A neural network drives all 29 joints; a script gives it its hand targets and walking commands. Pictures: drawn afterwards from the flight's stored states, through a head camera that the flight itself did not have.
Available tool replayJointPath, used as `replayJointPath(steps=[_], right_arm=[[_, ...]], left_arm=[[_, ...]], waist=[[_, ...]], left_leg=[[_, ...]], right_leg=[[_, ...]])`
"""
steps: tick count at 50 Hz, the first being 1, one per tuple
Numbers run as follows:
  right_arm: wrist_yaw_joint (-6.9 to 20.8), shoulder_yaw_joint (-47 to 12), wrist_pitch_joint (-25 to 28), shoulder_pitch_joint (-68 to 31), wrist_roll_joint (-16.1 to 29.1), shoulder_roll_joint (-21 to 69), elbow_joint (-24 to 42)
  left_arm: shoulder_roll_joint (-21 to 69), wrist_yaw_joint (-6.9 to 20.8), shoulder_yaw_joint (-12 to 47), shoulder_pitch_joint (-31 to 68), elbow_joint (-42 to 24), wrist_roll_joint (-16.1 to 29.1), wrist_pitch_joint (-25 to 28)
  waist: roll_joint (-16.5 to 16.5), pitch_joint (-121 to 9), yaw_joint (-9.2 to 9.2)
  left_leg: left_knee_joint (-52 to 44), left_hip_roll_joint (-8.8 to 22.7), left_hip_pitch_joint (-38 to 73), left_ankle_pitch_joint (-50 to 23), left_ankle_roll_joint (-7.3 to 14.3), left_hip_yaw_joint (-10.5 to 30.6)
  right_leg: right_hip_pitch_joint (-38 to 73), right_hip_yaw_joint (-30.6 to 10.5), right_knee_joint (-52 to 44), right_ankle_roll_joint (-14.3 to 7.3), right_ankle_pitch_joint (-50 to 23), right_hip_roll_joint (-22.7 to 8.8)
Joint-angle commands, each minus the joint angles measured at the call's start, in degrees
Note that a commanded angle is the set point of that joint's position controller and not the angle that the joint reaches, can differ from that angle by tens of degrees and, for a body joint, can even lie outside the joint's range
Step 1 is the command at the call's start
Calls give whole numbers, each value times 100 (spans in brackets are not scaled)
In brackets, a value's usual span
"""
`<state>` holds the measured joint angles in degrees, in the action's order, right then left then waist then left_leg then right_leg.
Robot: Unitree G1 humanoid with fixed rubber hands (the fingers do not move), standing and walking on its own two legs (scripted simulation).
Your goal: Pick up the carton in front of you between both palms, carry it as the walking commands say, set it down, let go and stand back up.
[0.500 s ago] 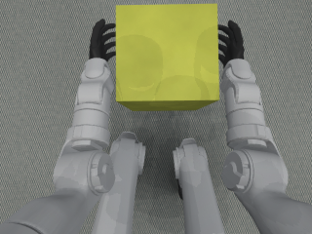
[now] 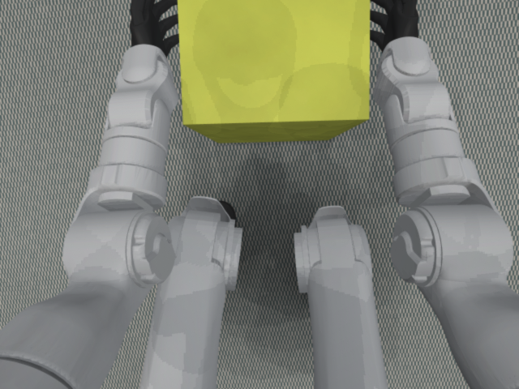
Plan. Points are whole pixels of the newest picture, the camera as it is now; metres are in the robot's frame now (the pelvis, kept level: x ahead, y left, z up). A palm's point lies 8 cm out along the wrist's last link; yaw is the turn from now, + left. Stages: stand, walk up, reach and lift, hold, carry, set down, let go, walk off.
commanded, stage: set down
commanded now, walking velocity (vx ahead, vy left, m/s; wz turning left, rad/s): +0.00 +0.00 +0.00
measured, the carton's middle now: (272, 66) +0.51 +0.02 -0.24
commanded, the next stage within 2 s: none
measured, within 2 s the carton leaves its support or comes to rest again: rests again in 1.06 s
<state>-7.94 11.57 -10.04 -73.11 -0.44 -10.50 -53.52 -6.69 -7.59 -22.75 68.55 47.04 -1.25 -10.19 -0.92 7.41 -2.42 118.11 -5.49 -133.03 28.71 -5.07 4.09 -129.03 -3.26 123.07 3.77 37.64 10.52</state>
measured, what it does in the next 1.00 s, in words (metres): stands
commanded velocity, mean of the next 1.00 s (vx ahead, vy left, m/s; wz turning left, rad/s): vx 0.00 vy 0.00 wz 0.00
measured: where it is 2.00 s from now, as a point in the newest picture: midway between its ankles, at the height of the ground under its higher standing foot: (268, 276)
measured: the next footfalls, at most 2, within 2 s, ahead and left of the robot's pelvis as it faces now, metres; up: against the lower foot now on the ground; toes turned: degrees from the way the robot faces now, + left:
none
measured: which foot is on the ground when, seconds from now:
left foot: down 0.00-1.00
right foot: down 0.00-1.00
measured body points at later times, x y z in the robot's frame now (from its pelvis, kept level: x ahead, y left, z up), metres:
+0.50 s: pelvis +0.00 +0.00 -0.01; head +0.34 -0.01 +0.27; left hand +0.51 +0.18 -0.18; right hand +0.53 -0.13 -0.18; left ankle +0.12 +0.13 -0.36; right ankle +0.08 -0.11 -0.36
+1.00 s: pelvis -0.01 +0.00 -0.02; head +0.35 -0.01 +0.25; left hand +0.52 +0.18 -0.18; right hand +0.54 -0.13 -0.19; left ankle +0.12 +0.13 -0.36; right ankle +0.08 -0.11 -0.36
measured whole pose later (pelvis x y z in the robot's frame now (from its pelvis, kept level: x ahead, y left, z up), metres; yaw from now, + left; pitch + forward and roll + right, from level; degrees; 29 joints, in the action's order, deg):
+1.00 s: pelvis -0.01 +0.00 -0.02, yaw +0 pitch +38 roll +1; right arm 0.2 17.6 -4.7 -81.4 -9.1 -12.4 -65.0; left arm -11.7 0.1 -28.8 77.0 61.7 -7.7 -3.9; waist -1.2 15.4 -2.2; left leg 122.3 -3.8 -131.3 29.0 -4.1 2.6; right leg -128.0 -1.8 127.2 2.0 37.1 7.3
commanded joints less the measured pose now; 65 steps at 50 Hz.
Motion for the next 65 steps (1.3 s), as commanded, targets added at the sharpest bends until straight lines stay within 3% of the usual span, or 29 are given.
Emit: replayJointPath(steps=[1, 8, 17, 41, 45, 48, 50, 52, 53, 55, 60, 65], right_arm=[[1396, -2135, 216, -3204, 389, 5483, 622], [1434, -1788, 285, -3138, 285, 5316, 256], [1449, -1480, 415, -3318, 91, 4785, 30], [1617, -294, 245, -2432, -795, 3205, -1138], [1534, -134, 295, -2226, -916, 2672, -1283], [1334, -34, 392, -2025, -903, 1816, -1364], [1064, 64, 501, -1766, -783, 725, -1361], [592, 141, 737, -1385, -517, -1076, -1208], [441, 41, 825, -1575, -236, -1340, -1120], [337, -285, 988, -1845, 250, -1467, -961], [366, -1079, 1146, -2090, 1122, -1402, -395], [302, -1160, 1055, -1769, 1365, -1708, -54]], left_arm=[[5138, 1487, 2515, 3311, -170, 339, 94], [4850, 1531, 2172, 3340, 3, 159, 199], [4578, 1555, 1872, 3386, 374, 95, 279], [3121, 1621, 728, 2735, 1514, -551, 230], [2635, 1558, 477, 2465, 1698, -673, 299], [1787, 1384, 230, 2071, 1840, -688, 418], [684, 1117, 15, 1628, 1913, -600, 558], [-1091, 607, -88, 1189, 1797, -299, 845], [-1406, 432, 50, 1384, 1673, -48, 985], [-1596, 290, 355, 1657, 1627, 426, 1201], [-1514, 311, 1157, 1870, 1471, 1375, 1366], [-1719, 203, 1426, 1550, 1175, 1793, 1291]], waist=[[569, -6583, -3], [446, -5856, -83], [430, -5211, 25], [364, -3317, 185], [348, -3186, 175], [355, -3244, 162], [355, -3384, 141], [274, -3610, 99], [235, -3860, -1], [270, -4240, -38], [525, -5095, -55], [538, -6095, -30]], left_leg=[[-269, -198, 3880, -2230, 224, -938], [-182, -174, 3464, -2018, 283, -917], [-97, -163, 3145, -1767, 320, -829], [-225, -111, 2338, -729, 430, -638], [-172, -55, 2411, -693, 381, -661], [-121, 33, 2570, -750, 313, -707], [-94, 125, 2758, -822, 247, -737], [-75, 225, 2947, -990, 139, -737], [-38, 261, 2996, -1242, 132, -692], [96, 327, 3134, -1746, 165, -603], [263, 463, 3235, -2349, 239, -570], [199, 463, 3821, -2419, 252, -639]], right_leg=[[2635, 640, -1311, -142, -2370, -92], [2216, 547, -1217, -231, -2171, -67], [1907, 523, -1123, -300, -1894, -99], [1221, 395, -1118, -487, -995, -279], [1308, 373, -1101, -441, -976, -331], [1490, 380, -1103, -360, -1020, -393], [1640, 390, -1085, -280, -1078, -466], [1803, 351, -1033, -210, -1271, -571], [1836, 293, -985, -165, -1477, -628], [1874, 216, -871, -153, -1908, -697], [2577, 107, -633, -169, -2679, -835], [3187, 258, -583, -177, -2590, -863]])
